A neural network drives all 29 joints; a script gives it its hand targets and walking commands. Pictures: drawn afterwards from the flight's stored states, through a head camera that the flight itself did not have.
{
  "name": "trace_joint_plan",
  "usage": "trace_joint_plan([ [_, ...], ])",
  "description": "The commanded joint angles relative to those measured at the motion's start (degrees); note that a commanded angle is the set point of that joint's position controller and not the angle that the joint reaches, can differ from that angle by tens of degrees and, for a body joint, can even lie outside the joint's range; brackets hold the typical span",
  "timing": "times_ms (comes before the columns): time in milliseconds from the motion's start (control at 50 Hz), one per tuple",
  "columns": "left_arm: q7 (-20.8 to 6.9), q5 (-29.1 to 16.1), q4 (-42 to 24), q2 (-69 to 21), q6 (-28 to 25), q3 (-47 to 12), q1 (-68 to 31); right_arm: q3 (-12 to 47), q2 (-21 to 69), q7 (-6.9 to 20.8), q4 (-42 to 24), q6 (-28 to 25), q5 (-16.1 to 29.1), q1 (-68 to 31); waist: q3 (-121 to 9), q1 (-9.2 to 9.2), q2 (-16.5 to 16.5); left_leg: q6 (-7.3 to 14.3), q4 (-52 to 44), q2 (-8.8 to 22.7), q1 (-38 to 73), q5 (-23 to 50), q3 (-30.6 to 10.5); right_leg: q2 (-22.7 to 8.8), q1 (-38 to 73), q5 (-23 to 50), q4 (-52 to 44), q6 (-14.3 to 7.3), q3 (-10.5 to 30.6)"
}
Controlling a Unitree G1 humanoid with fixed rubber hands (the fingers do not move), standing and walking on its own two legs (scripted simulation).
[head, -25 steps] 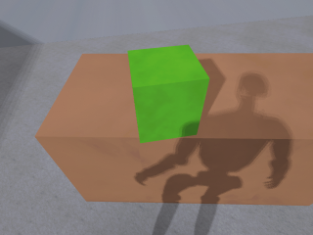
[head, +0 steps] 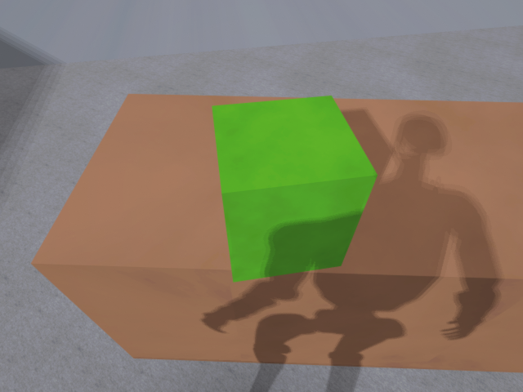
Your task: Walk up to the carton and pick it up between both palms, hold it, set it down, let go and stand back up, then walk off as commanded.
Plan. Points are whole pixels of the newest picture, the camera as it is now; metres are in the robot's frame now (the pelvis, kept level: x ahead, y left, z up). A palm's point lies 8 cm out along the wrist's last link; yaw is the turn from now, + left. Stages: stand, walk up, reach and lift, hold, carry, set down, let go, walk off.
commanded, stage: walk up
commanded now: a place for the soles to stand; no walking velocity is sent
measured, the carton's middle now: (280, 191) +0.46 -0.01 +0.05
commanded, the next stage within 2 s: reach and lift in 1.12 s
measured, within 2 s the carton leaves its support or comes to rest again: neither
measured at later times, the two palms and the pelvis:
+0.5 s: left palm out of the picture +0.10 +0.31 -0.09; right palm out of the picture +0.05 -0.31 -0.11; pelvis +0.01 +0.00 +0.01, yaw +0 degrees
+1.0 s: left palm out of the picture +0.11 +0.31 -0.10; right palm out of the picture +0.06 -0.31 -0.10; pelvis +0.01 +0.00 +0.01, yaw +0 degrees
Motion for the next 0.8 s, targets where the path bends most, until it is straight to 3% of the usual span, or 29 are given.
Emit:
trace_joint_plan([
  [0,1.58,-0.60,-4.98,11.87,0.70,4.09,3.79,-4.27,-15.15,-1.23,-4.06,-1.39,0.30,3.81,-3.80,-0.52,8.72,17.57,-13.46,20.24,14.93,12.02,-28.59,-1.68,-15.18,-10.39,16.88,1.58,6.95],
  [20,1.17,-0.24,-4.53,11.45,0.71,4.27,0.15,-3.56,-14.58,-1.42,-3.73,-1.11,-0.28,2.31,-1.56,-0.44,10.18,15.19,-13.39,16.39,12.06,8.31,-25.25,-1.89,-14.58,-9.99,13.43,1.50,7.59],
  [40,0.76,-0.70,-3.10,9.60,0.41,3.87,-0.52,-2.58,-13.16,-1.32,-3.30,-0.68,-0.57,-0.39,0.66,0.61,9.69,13.25,-14.97,14.97,4.66,3.61,-20.06,-2.85,-11.02,-8.62,6.85,1.27,6.24],
  [60,0.46,-0.32,-2.93,9.74,0.63,4.11,-1.78,-2.55,-13.08,-1.09,-3.85,-0.41,-1.05,-0.20,3.78,-0.43,9.53,11.86,-15.83,14.00,1.58,5.59,-20.07,-1.87,-9.09,-8.00,2.67,0.66,4.88],
  [80,0.42,-0.59,-1.56,8.76,0.32,4.12,0.24,-2.25,-12.75,-0.74,-3.93,-0.23,-1.08,-2.17,2.17,1.46,11.57,11.23,-15.89,13.11,0.14,6.03,-16.98,-1.56,-5.50,-3.58,-1.17,0.90,3.80],
  [100,0.43,-0.39,-0.46,8.39,0.55,4.00,2.11,-2.15,-12.65,-0.79,-4.32,-0.26,-1.03,-4.16,0.66,2.28,10.71,11.27,-14.79,13.24,-1.04,3.98,-16.34,-1.03,-2.49,-1.82,-5.75,1.05,3.55],
  [140,1.00,-0.18,2.16,8.35,0.10,4.00,1.91,-1.43,-11.54,-0.29,-4.66,0.60,0.00,-6.32,-0.59,3.59,7.93,7.26,-11.31,11.89,-4.67,6.65,-13.96,-0.63,7.22,11.92,-17.66,0.61,1.77],
  [160,1.30,0.41,1.67,9.63,-0.16,4.10,0.65,-0.68,-9.53,-0.13,-4.14,0.74,0.52,-6.45,-3.76,3.53,3.27,4.38,-9.51,10.00,-4.48,2.46,-11.87,-5.02,8.71,10.38,-21.06,0.21,7.61],
  [180,1.50,1.11,0.89,12.67,-0.58,4.49,-0.83,-0.31,-8.15,-0.05,-4.72,0.72,0.78,-6.28,-2.98,2.38,-1.42,1.56,-4.31,5.66,-4.68,-1.34,-7.86,-12.93,7.05,9.66,-26.39,-2.60,17.44],
  [200,1.28,0.90,0.25,14.86,-1.17,4.51,-4.88,-0.65,-8.36,0.05,-3.71,1.11,1.01,-6.06,-2.06,1.37,-0.86,-0.11,-0.93,0.65,-1.77,-7.39,-3.80,-18.30,1.22,5.93,-30.27,-3.84,22.53],
  [220,0.94,0.95,-1.11,16.03,-1.07,4.78,-10.62,-1.23,-9.44,-0.16,-2.14,1.26,0.45,-4.04,0.90,-0.75,-4.33,0.41,3.71,1.98,2.13,-13.47,-2.14,-20.60,-4.32,8.83,-28.70,-6.89,19.80],
  [240,0.85,0.77,-1.59,14.10,-0.99,4.02,-12.66,-1.64,-9.71,0.14,-1.79,0.89,0.18,-3.78,-0.44,-1.71,-2.30,0.60,2.52,2.52,5.69,-11.67,-0.82,-17.90,-5.63,10.58,-25.73,-7.79,15.98],
  [280,0.68,0.33,-0.46,14.05,-0.83,4.14,-13.46,-1.13,-8.75,0.17,-0.84,0.24,-0.09,-0.96,-2.70,-2.34,-3.04,1.60,-5.64,3.23,8.47,1.65,-0.44,-13.71,-2.33,22.04,-18.56,-4.28,9.80],
  [300,0.66,-0.34,-0.11,12.65,-0.59,3.77,-11.54,-1.51,-10.41,-0.03,-1.03,-0.15,-0.19,-2.13,-4.75,-1.12,-1.95,2.26,-6.22,5.16,9.35,12.67,-3.12,-11.35,-1.63,21.58,-17.63,-1.69,7.36],
  [320,0.63,-0.68,0.55,12.22,-0.13,3.76,-10.35,-1.69,-12.02,-0.10,-1.21,-0.43,-0.35,-3.42,-5.38,0.16,-0.66,3.24,-6.93,6.83,9.41,15.05,-5.51,-8.90,-1.49,17.44,-15.82,-0.87,5.64],
  [340,0.60,-0.85,0.22,12.02,0.27,3.36,-8.22,-1.42,-12.58,-0.03,-2.03,-0.48,-0.13,-3.69,-5.81,1.04,-1.77,4.74,-5.99,8.26,6.53,13.93,-7.54,-6.82,0.27,12.33,-14.98,-0.50,4.36],
  [380,0.71,-0.49,1.12,11.68,0.77,3.77,-6.91,-1.16,-11.97,0.02,-2.65,-0.10,0.20,-5.63,-4.75,2.14,0.09,5.35,-5.70,7.94,3.08,9.74,-8.19,-7.46,1.57,9.10,-15.70,-1.33,5.94],
  [420,0.60,-0.11,1.80,12.50,0.75,3.56,-9.34,-0.79,-10.82,0.01,-2.32,0.17,-0.21,-6.21,-2.21,1.07,-1.23,3.87,-6.63,5.51,1.92,3.65,-6.66,-8.96,-0.98,6.27,-19.66,-2.55,8.17],
  [460,0.50,0.27,0.76,12.64,0.42,3.63,-11.52,-0.74,-10.48,0.26,-2.12,0.27,-0.31,-5.45,-3.13,0.18,-2.32,2.85,-6.26,4.86,5.39,3.80,-5.02,-10.51,-3.81,6.04,-21.07,-3.05,9.87],
  [480,0.39,-0.07,1.33,12.41,0.53,3.45,-11.32,-1.07,-11.32,0.31,-1.13,0.16,-0.38,-5.10,-3.33,-0.06,-0.14,3.32,-7.20,4.93,5.89,2.85,-5.18,-9.77,-2.82,5.11,-20.56,-2.43,9.35],
  [500,0.48,-0.16,1.17,13.17,0.45,3.86,-12.62,-0.91,-11.08,0.27,-1.79,0.07,-0.14,-5.76,-1.48,0.02,-1.72,3.42,-7.18,5.33,3.46,6.05,-6.09,-9.21,-1.95,7.37,-19.83,-2.01,8.41],
  [540,0.49,0.08,1.29,11.46,0.51,3.57,-11.95,-0.91,-10.28,0.34,-1.76,-0.07,-0.40,-5.32,-4.44,-0.03,1.62,3.96,-9.03,6.83,6.10,4.48,-7.25,-8.59,-1.03,5.91,-18.92,-1.84,7.55],
  [600,0.43,-0.09,1.31,13.05,0.45,3.77,-11.41,-0.89,-10.91,0.26,-1.68,0.23,-0.25,-6.58,-3.23,1.13,0.55,3.46,-7.05,6.30,3.84,9.03,-6.80,-8.25,-0.28,7.77,-19.34,-1.18,7.36],
  [620,0.59,-0.28,1.02,12.66,0.32,3.32,-11.36,-1.09,-9.88,0.32,-2.40,0.18,-0.23,-6.36,-3.53,0.66,-1.47,2.96,-6.28,5.49,6.13,10.81,-5.76,-9.26,-1.25,10.39,-19.83,-1.51,7.76],
  [640,0.22,0.34,0.65,13.45,0.65,4.10,-12.54,-0.77,-11.28,-0.05,-1.36,-0.19,-0.40,-4.31,-5.08,0.09,-1.25,3.49,-6.57,5.47,6.72,7.83,-5.01,-8.85,-0.58,6.73,-19.34,-2.20,7.41],
  [680,0.14,0.39,0.82,12.68,1.13,3.64,-13.13,-1.28,-11.50,-0.19,-1.18,-0.21,-1.02,-4.55,-3.20,-0.31,0.79,3.62,-8.55,5.85,4.71,1.16,-6.93,-7.79,-1.80,2.36,-18.95,-2.37,6.77],
  [720,0.02,0.19,1.11,12.79,1.20,3.62,-11.81,-1.09,-11.65,-0.12,-1.78,-0.29,-0.61,-5.38,-2.80,0.45,0.46,4.56,-11.75,8.41,3.27,-1.70,-10.55,-6.63,-0.75,0.94,-18.50,-1.63,6.33],
  [740,0.05,0.23,1.46,12.72,1.24,3.67,-11.43,-1.22,-12.64,-0.14,-1.56,-0.37,-0.64,-6.05,-2.05,0.79,1.93,4.62,-12.06,8.77,1.03,-2.12,-11.92,-6.28,0.61,2.10,-18.49,-1.73,6.20],
  [780,-0.13,0.35,1.23,12.11,1.05,3.53,-11.23,-1.09,-11.96,-0.15,-1.57,-0.43,-0.99,-6.25,-3.26,1.22,2.41,4.34,-12.20,7.45,1.63,-3.52,-11.02,-6.88,1.02,1.59,-19.19,-2.14,7.57],
])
